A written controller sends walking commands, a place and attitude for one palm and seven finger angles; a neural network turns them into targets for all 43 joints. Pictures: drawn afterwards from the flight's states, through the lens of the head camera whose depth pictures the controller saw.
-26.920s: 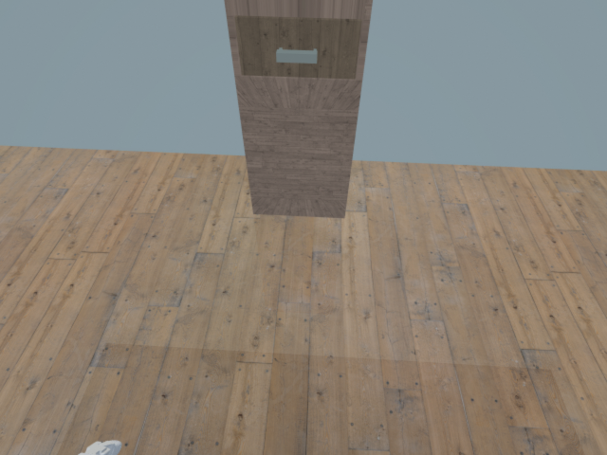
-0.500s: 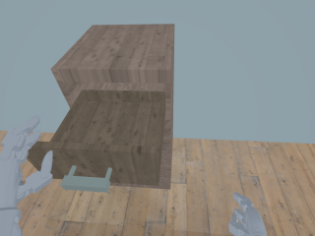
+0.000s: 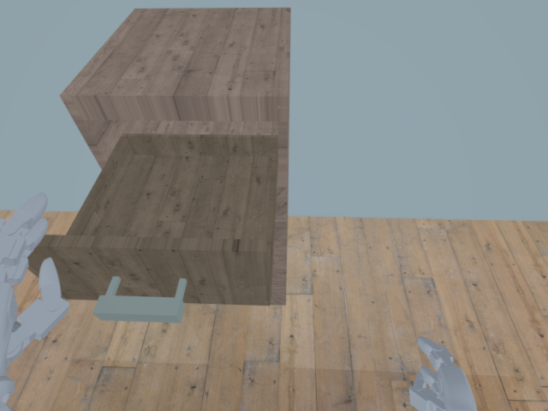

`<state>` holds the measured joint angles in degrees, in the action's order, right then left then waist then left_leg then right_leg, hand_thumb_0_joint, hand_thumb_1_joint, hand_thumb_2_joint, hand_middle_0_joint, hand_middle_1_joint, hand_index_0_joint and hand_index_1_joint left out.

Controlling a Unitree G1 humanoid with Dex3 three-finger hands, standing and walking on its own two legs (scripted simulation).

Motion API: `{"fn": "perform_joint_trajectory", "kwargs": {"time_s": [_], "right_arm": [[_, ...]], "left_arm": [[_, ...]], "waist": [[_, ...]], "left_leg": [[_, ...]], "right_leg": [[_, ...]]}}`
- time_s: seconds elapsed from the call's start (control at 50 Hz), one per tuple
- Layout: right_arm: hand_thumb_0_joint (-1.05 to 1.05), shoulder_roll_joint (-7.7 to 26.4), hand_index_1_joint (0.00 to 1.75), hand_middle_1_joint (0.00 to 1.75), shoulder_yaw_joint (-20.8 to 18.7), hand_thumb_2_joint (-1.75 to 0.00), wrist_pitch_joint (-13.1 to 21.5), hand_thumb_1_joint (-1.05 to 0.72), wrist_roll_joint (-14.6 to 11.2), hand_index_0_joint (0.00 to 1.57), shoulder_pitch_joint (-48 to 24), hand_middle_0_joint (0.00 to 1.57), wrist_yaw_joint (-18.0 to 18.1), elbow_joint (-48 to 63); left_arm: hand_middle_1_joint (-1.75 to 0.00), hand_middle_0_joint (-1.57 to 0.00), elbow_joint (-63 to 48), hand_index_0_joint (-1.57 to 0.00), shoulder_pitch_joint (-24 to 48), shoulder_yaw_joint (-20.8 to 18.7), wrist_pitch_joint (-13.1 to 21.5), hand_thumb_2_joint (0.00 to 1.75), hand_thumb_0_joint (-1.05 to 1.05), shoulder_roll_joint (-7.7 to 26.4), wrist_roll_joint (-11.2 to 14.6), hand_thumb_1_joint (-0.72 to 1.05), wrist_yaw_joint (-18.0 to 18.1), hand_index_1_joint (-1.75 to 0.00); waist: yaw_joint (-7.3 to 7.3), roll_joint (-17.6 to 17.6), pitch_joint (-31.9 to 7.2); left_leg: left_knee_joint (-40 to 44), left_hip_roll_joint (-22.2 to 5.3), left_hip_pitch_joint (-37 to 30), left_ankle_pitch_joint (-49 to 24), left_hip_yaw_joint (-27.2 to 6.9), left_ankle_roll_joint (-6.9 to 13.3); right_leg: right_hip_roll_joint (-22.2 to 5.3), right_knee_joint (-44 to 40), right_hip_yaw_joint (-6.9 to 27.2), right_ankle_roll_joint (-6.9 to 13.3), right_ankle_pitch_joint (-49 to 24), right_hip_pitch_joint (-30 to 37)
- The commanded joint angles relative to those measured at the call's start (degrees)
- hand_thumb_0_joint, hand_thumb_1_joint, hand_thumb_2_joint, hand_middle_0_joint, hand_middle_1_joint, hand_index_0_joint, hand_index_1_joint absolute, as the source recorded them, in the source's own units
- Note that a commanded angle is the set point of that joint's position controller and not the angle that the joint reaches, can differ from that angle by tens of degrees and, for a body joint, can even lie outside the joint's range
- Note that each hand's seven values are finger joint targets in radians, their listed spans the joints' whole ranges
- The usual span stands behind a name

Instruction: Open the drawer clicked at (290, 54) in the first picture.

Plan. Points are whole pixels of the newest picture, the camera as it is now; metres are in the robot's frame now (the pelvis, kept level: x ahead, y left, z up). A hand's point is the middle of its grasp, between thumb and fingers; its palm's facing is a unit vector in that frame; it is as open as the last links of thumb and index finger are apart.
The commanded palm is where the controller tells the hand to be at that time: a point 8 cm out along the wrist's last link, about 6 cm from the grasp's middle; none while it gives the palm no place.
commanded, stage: step back with the hand held close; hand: left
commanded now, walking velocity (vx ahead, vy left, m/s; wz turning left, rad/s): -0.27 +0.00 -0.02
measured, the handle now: (144, 295) +0.28 +0.23 -0.01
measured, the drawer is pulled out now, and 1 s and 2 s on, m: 0.30 0.30 0.30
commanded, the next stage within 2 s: stop stepping back and stand still in 1.04 s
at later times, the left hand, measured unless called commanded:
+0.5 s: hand out of the picture +0.12 +0.25 +0.17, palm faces +0.38 -0.82 -0.43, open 7.5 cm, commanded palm +0.06 +0.30 +0.18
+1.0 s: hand out of the picture +0.05 +0.22 +0.17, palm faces +0.26 -0.84 -0.48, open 7.5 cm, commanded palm -0.01 +0.27 +0.18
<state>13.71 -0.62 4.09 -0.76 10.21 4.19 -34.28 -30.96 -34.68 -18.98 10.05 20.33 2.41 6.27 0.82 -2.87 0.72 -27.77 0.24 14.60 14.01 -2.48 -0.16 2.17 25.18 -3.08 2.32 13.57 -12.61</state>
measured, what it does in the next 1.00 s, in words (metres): walks backwards: right foot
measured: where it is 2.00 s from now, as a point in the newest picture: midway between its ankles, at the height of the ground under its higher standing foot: outside the picture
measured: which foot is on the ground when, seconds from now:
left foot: down 0.00-0.86, up 0.88-1.00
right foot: down 0.00-0.58, up 0.60-0.82, down 0.84-1.00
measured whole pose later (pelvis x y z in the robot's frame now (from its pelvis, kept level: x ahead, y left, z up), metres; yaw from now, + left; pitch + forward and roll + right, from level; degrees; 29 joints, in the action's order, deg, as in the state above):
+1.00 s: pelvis -0.15 +0.00 +0.00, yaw -2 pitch +4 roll +0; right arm 10.9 1.9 4.1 -0.6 8.3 3.8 -35.5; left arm -37.9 -37.1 -21.0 11.7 24.7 2.2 6.8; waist 0.2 2.5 -0.8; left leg -37.6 1.1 25.9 16.1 1.2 -1.2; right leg 1.6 26.9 -0.1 1.8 17.0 -13.7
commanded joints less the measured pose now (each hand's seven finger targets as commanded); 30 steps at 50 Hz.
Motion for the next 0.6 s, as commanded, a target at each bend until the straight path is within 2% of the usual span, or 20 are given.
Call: {"fn": "perform_joint_trajectory", "kwargs": {"time_s": [0.0,0.06,0.08,0.16,0.18,0.24,0.26,0.3,0.34,0.36,0.38,0.42,0.44,0.46,0.48,0.5,0.52,0.54,0.56,0.58], "right_arm": [[0.00,5.4,0.30,0.30,-2.7,-0.90,1.9,-0.90,-0.1,0.20,-6.3,0.20,0.7,11.2],[0.00,5.7,0.30,0.30,-2.9,-0.90,1.5,-0.90,-0.2,0.20,-6.3,0.20,0.8,11.8],[0.00,5.4,0.30,0.30,-2.8,-0.90,1.4,-0.90,-0.1,0.20,-6.3,0.20,0.8,12.0],[0.00,5.9,0.30,0.30,-2.7,-0.90,1.7,-0.90,0.2,0.20,-6.2,0.20,0.6,12.7],[0.00,5.8,0.30,0.30,-2.5,-0.90,1.8,-0.90,0.3,0.20,-5.9,0.20,0.5,12.8],[0.00,6.0,0.30,0.30,-2.3,-0.90,2.4,-0.90,0.5,0.20,-5.3,0.20,0.2,13.0],[0.00,6.2,0.30,0.30,-2.4,-0.90,2.6,-0.90,0.6,0.20,-5.3,0.20,0.4,12.8],[0.00,6.1,0.30,0.30,-2.1,-0.90,3.1,-0.90,0.5,0.20,-4.8,0.20,0.1,13.0],[0.00,6.1,0.30,0.30,-2.0,-0.90,3.4,-0.90,0.3,0.20,-4.3,0.20,-0.1,13.0],[0.00,6.2,0.30,0.30,-2.3,-0.90,3.5,-0.90,0.5,0.20,-4.1,0.20,0.1,12.8],[0.00,6.1,0.30,0.30,-2.2,-0.90,3.6,-0.90,0.4,0.20,-3.7,0.20,0.0,12.5],[0.00,6.0,0.30,0.30,-2.5,-0.90,3.5,-0.90,0.1,0.20,-3.0,0.20,0.0,11.1],[0.00,5.6,0.30,0.30,-2.3,-0.90,3.4,-0.90,0.4,0.20,-3.1,0.20,0.0,10.3],[0.00,5.5,0.30,0.30,-2.2,-0.90,3.3,-0.90,0.7,0.20,-3.3,0.20,0.2,9.8],[0.00,5.3,0.30,0.30,-1.9,-0.90,3.1,-0.90,0.6,0.20,-3.4,0.20,0.3,9.9],[0.00,5.3,0.30,0.30,-1.9,-0.90,3.0,-0.90,0.6,0.20,-3.8,0.20,0.6,10.0],[0.00,5.9,0.30,0.30,-1.9,-0.90,3.0,-0.90,0.5,0.20,-4.0,0.20,0.8,10.4],[0.00,6.0,0.30,0.30,-1.4,-0.90,3.3,-0.90,0.7,0.20,-4.6,0.20,1.0,11.0],[0.00,6.7,0.30,0.30,-1.6,-0.90,3.9,-0.90,0.8,0.20,-5.6,0.20,1.1,11.7],[0.00,5.7,0.30,0.30,-1.9,-0.90,4.5,-0.90,1.9,0.20,-4.2,0.20,1.2,11.6]], "left_arm": [[-0.30,-0.20,-13.5,-0.20,-1.5,-9.1,3.1,0.90,0.00,10.9,0.4,0.90,1.8,-0.30],[-0.30,-0.20,-16.4,-0.20,-2.0,-9.7,3.0,0.90,0.00,11.9,0.6,0.90,2.0,-0.30],[-0.30,-0.20,-15.9,-0.20,-2.8,-9.8,2.9,0.90,0.00,11.6,0.7,0.90,2.1,-0.30],[-0.30,-0.20,-17.8,-0.20,-3.8,-10.2,3.3,0.90,0.00,11.8,0.6,0.90,2.2,-0.30],[-0.30,-0.20,-17.9,-0.20,-3.8,-10.0,3.4,0.90,0.00,11.6,0.5,0.90,2.3,-0.30],[-0.30,-0.20,-17.6,-0.20,-3.2,-10.0,3.8,0.90,0.00,10.9,0.2,0.90,2.4,-0.30],[-0.30,-0.20,-18.1,-0.20,-3.0,-10.6,4.0,0.90,0.00,11.4,0.0,0.90,2.6,-0.30],[-0.30,-0.20,-17.7,-0.20,-1.9,-9.8,4.2,0.90,0.00,10.5,-0.1,0.90,2.6,-0.30],[-0.30,-0.20,-17.1,-0.20,-0.8,-9.6,4.5,0.90,0.00,10.2,-0.3,0.90,2.7,-0.30],[-0.30,-0.20,-17.8,-0.20,0.1,-10.2,4.7,0.90,0.00,11.1,-0.5,0.90,2.9,-0.30],[-0.30,-0.20,-17.7,-0.20,0.6,-9.1,4.8,0.90,0.00,10.4,-0.3,0.90,3.1,-0.30],[-0.30,-0.20,-16.9,-0.20,1.8,-7.9,4.9,0.90,0.00,9.9,-0.2,0.90,3.7,-0.30],[-0.30,-0.20,-17.7,-0.20,2.8,-7.8,5.0,0.90,0.00,10.2,-0.3,0.90,4.1,-0.30],[-0.30,-0.20,-18.5,-0.20,3.3,-8.4,4.8,0.90,0.00,11.1,-0.4,0.90,4.5,-0.30],[-0.30,-0.20,-18.5,-0.20,3.3,-8.2,4.6,0.90,0.00,10.8,-0.3,0.90,4.5,-0.30],[-0.30,-0.20,-18.4,-0.20,2.9,-8.6,4.7,0.90,0.00,10.9,-0.3,0.90,4.7,-0.30],[-0.30,-0.20,-19.5,-0.20,2.5,-9.2,5.1,0.90,0.00,11.4,-0.4,0.90,4.8,-0.30],[-0.30,-0.20,-19.9,-0.20,2.5,-9.4,5.4,0.90,0.00,11.4,-0.6,0.90,4.9,-0.30],[-0.30,-0.20,-21.0,-0.20,2.6,-10.4,5.7,0.90,0.00,11.9,-1.3,0.90,5.0,-0.30],[-0.30,-0.20,-21.2,-0.20,2.5,-10.5,5.7,0.90,0.00,11.3,-1.9,0.90,5.1,-0.30]], "waist": [[-0.30,2.8,-11.6],[-0.24,0.2,-12.5],[-0.18,0.5,-12.2],[0.03,-3.1,-10.5],[-0.06,-2.8,-10.1],[-0.29,-3.5,-8.3],[-0.28,-4.7,-8.5],[-0.69,-3.8,-7.2],[-1.07,-1.1,-5.3],[-1.22,0.3,-5.4],[-1.51,2.4,-4.8],[-1.91,6.9,-4.6],[-1.92,7.6,-5.0],[-1.96,8.4,-6.0],[-2.08,7.1,-5.6],[-1.88,4.2,-5.1],[-1.66,-1.0,-4.3],[-1.57,-7.2,-2.8],[-1.28,-15.4,-3.7],[-1.41,-14.0,-4.3]], "left_leg": [[0.9,-4.7,-3.1,-24.6,-1.9,2.0],[1.1,-5.3,-1.7,-25.6,-2.8,2.0],[1.7,-5.6,-0.2,-24.7,-3.5,2.0],[4.9,-6.9,5.7,-17.2,-5.3,2.7],[5.7,-7.5,7.9,-15.5,-6.3,2.9],[7.8,-8.5,14.0,-5.9,-7.0,3.8],[8.2,-8.6,15.4,-3.1,-7.2,4.1],[8.1,-8.3,19.0,4.8,-7.0,4.4],[6.3,-6.7,20.4,12.5,-6.3,4.3],[4.0,-5.2,18.4,13.2,-5.2,3.8],[0.7,-3.5,15.6,13.1,-4.4,3.1],[-11.4,0.1,5.0,10.4,-1.1,1.1],[-14.9,0.5,1.1,8.7,0.0,0.8],[-13.7,0.3,-0.7,7.3,-0.1,0.8],[-10.0,-0.6,-1.0,7.0,-1.0,1.0],[-5.5,-2.0,0.2,8.4,-2.5,1.4],[0.1,-4.5,3.6,11.7,-5.9,2.3],[8.5,-9.1,11.3,17.5,-11.3,3.8],[19.1,-15.4,22.3,26.7,-19.3,6.5],[22.5,-18.1,26.5,27.1,-23.3,8.4]], "right_leg": [[-7.7,0.5,3.9,-1.6,-23.0,4.3],[-7.2,2.1,4.0,-1.3,-23.0,4.7],[-6.8,2.6,3.8,-1.3,-21.4,4.9],[-5.2,4.5,3.4,-1.6,-13.7,5.0],[-4.7,5.7,3.3,-1.7,-11.7,5.6],[-4.1,7.8,3.6,-2.0,-6.7,6.5],[-4.0,8.0,3.9,-1.9,-6.6,7.3],[-4.5,8.1,4.8,-1.8,-5.0,7.6],[-5.7,4.9,7.1,-1.4,-0.8,4.8],[-6.7,1.5,9.0,-0.8,1.4,2.0],[-8.4,-2.2,10.7,0.1,4.8,-2.1],[-13.8,-9.6,14.8,3.1,13.5,-15.1],[-15.8,-10.7,14.5,3.9,14.2,-19.0],[-15.6,-9.8,13.0,4.1,11.2,-19.0],[-14.3,-7.3,10.5,3.2,10.2,-18.9],[-12.0,-4.8,8.8,1.9,11.4,-18.3],[-9.0,-1.3,7.2,0.4,13.5,-16.7],[-5.0,5.9,5.2,-1.3,14.9,-11.9],[-0.2,19.7,2.6,-2.8,11.6,-1.8],[1.9,30.7,3.7,-2.9,11.8,1.6]]}}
